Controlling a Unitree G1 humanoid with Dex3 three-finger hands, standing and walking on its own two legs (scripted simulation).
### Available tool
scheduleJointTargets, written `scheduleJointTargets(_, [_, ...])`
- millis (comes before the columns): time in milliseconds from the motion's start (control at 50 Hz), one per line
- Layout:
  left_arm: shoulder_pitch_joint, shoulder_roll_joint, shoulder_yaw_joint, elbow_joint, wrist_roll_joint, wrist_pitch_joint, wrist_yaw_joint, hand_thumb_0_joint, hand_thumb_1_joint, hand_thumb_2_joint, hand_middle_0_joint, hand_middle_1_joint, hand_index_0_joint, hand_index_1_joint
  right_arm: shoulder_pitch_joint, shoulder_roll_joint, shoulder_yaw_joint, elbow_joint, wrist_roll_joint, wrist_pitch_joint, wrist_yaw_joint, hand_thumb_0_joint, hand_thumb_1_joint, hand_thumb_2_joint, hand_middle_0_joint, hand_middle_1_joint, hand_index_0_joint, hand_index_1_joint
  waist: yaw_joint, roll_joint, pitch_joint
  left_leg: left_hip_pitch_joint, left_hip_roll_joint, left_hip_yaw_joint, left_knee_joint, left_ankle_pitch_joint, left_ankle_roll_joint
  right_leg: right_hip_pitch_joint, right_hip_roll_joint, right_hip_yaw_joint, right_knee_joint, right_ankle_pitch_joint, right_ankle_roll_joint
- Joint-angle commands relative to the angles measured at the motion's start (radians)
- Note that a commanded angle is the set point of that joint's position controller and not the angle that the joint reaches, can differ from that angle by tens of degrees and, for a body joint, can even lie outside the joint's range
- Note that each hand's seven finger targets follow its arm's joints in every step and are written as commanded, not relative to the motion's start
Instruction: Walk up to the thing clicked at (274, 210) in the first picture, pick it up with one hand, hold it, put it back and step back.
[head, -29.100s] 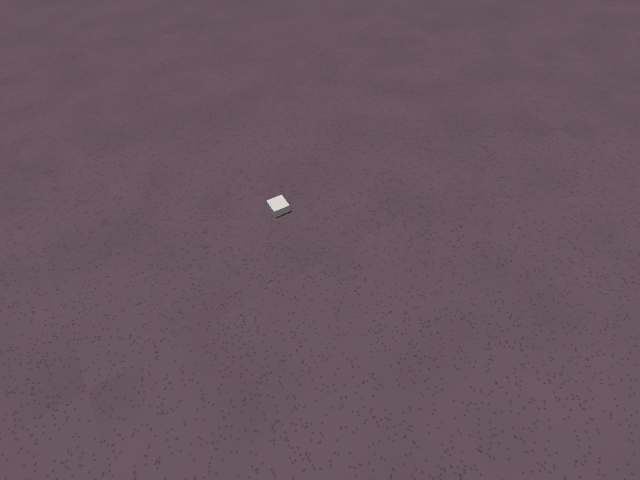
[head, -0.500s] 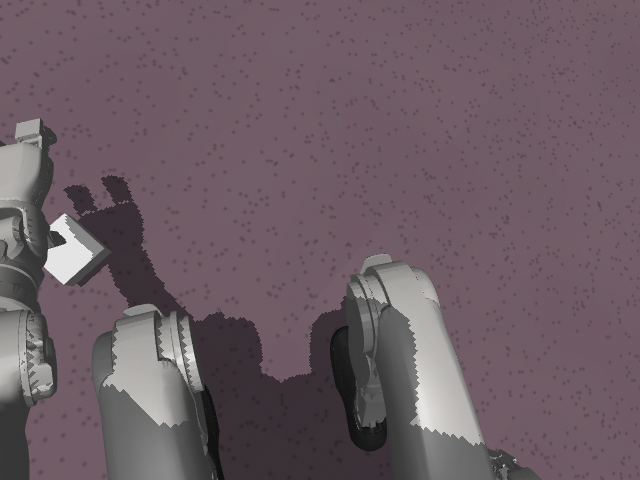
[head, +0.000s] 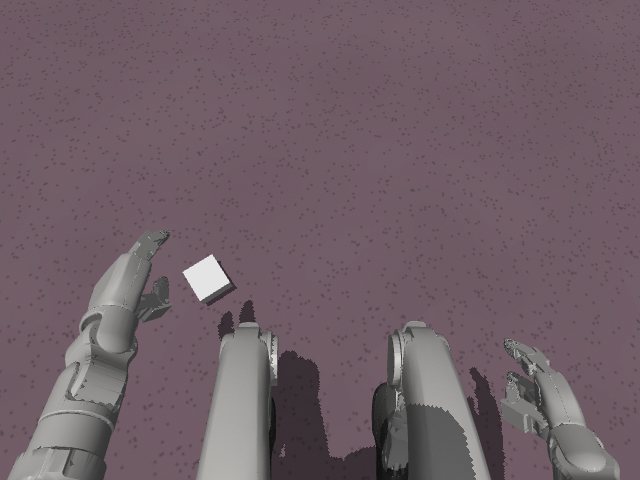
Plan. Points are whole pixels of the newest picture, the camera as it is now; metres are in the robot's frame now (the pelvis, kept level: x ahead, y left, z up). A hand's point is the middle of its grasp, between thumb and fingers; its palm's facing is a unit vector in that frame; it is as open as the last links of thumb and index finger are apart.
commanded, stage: home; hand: left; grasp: from above
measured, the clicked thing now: (208, 279) +0.45 +0.27 -0.47
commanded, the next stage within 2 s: none
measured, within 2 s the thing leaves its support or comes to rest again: neither
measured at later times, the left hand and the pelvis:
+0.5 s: hand (114, 339) +0.26 +0.19 +0.11, palm faces +0.09 -0.97 -0.22, open 7.4 cm; pelvis +0.06 +0.00 +0.18, yaw +2 degrees
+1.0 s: hand (58, 382) +0.23 +0.18 +0.18, palm faces +0.12 -0.98 -0.19, open 7.4 cm; pelvis +0.08 -0.01 +0.23, yaw +4 degrees
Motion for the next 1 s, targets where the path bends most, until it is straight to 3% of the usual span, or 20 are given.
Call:
scheduleJointTargets(0, [-0.076,0.126,0.053,-0.321,-0.118,0.035,0.041,0.000,0.900,0.900,-0.200,-0.300,-0.200,-0.300,0.070,-0.136,-0.043,-0.110,0.017,-0.051,-0.048,0.000,-0.900,-0.900,0.200,0.300,0.200,0.300,-0.030,0.136,-0.503,0.522,-0.013,0.019,-0.407,0.029,0.033,0.379,0.032,-0.028,-0.325,0.058,-0.062])
scheduleJointTargets(100, [0.075,0.070,0.045,-0.414,-0.258,0.123,0.046,0.000,0.900,0.900,-0.200,-0.301,-0.200,-0.300,0.054,-0.110,-0.022,-0.130,0.023,-0.071,-0.083,0.000,-0.901,-0.899,0.200,0.299,0.200,0.299,-0.041,0.114,-0.455,0.637,-0.015,0.022,-0.506,0.100,0.031,0.511,0.029,-0.018,-0.444,0.105,-0.058])
scheduleJointTargets(200, [0.218,0.033,0.070,-0.484,-0.359,0.196,0.061,0.000,0.900,0.900,-0.200,-0.301,-0.200,-0.301,0.073,-0.071,0.007,-0.153,0.028,-0.095,-0.117,0.000,-0.901,-0.899,0.199,0.299,0.199,0.299,-0.033,0.083,-0.389,0.734,-0.015,0.032,-0.612,0.146,0.036,0.680,0.037,-0.007,-0.582,0.143,-0.053])
scheduleJointTargets(300, [0.349,-0.024,0.082,-0.542,-0.433,0.253,0.073,0.000,0.900,0.900,-0.200,-0.301,-0.200,-0.300,0.118,-0.053,0.032,-0.164,0.033,-0.126,-0.163,0.000,-0.901,-0.899,0.200,0.299,0.200,0.299,-0.029,0.078,-0.358,0.890,-0.009,0.021,-0.737,0.254,0.028,0.829,0.042,-0.015,-0.694,0.229,-0.052])
scheduleJointTargets(380, [0.448,-0.065,0.077,-0.583,-0.470,0.280,0.072,0.000,0.900,0.900,-0.200,-0.300,-0.200,-0.300,0.152,-0.041,0.044,-0.173,0.030,-0.155,-0.197,0.000,-0.901,-0.899,0.200,0.299,0.200,0.299,-0.020,0.078,-0.281,0.978,-0.009,0.020,-0.838,0.303,0.026,0.935,0.045,-0.024,-0.788,0.275,-0.048])
scheduleJointTargets(500, [0.599,-0.100,0.061,-0.668,-0.490,0.313,0.062,0.000,0.900,0.900,-0.200,-0.301,-0.200,-0.300,0.189,-0.030,0.047,-0.196,0.020,-0.191,-0.228,0.000,-0.901,-0.899,0.199,0.299,0.200,0.299,-0.003,0.075,-0.171,1.090,-0.014,0.035,-0.972,0.329,0.025,1.077,0.052,-0.039,-0.936,0.305,-0.041])
scheduleJointTargets(600, [0.693,-0.121,0.039,-0.710,-0.484,0.334,0.047,0.000,0.900,0.900,-0.200,-0.301,-0.200,-0.300,0.198,-0.027,0.044,-0.202,0.012,-0.216,-0.239,0.000,-0.901,-0.899,0.200,0.299,0.200,0.299,-0.004,0.040,-0.112,1.149,-0.018,0.048,-1.024,0.385,0.027,1.143,0.063,-0.056,-1.000,0.343,-0.039])
scheduleJointTargets(780, [0.675,-0.114,0.039,-0.730,-0.473,0.335,0.008,0.000,0.900,0.900,-0.200,-0.299,-0.200,-0.299,0.179,-0.042,0.030,-0.196,-0.002,-0.249,-0.238,0.000,-0.900,-0.900,0.200,0.299,0.200,0.299,-0.009,-0.009,-0.002,1.160,-0.030,0.076,-1.061,0.333,0.035,1.167,0.052,-0.055,-1.068,0.292,-0.025])
scheduleJointTargets(840, [0.664,-0.101,0.047,-0.750,-0.467,0.325,0.001,0.000,0.900,0.900,-0.200,-0.299,-0.200,-0.299,0.182,-0.045,0.023,-0.190,-0.006,-0.258,-0.234,0.000,-0.900,-0.900,0.200,0.300,0.200,0.300,-0.010,0.041,-0.055,1.202,-0.028,0.071,-1.059,0.386,0.028,1.178,0.054,-0.057,-1.046,0.339,-0.029])
scheduleJointTargets(980, [0.658,-0.098,0.045,-0.746,-0.460,0.310,0.006,0.000,0.898,0.898,-0.200,-0.298,-0.200,-0.298,0.164,-0.044,0.027,-0.181,-0.011,-0.262,-0.232,0.000,-0.900,-0.900,0.200,0.300,0.200,0.300,-0.001,0.035,-0.063,1.213,-0.028,0.069,-1.058,0.411,0.027,1.206,0.053,-0.053,-1.042,0.368,-0.027])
